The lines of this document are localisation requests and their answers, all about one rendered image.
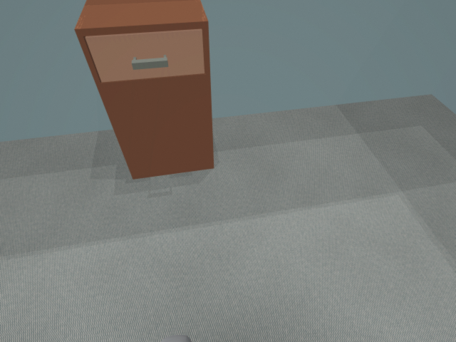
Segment cabinet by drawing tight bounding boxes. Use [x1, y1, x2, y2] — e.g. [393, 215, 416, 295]
[74, 0, 214, 180]

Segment handle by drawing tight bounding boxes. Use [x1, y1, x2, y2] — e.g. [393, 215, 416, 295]
[132, 55, 168, 70]

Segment drawer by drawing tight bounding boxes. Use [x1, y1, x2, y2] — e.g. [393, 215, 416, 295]
[85, 29, 204, 82]

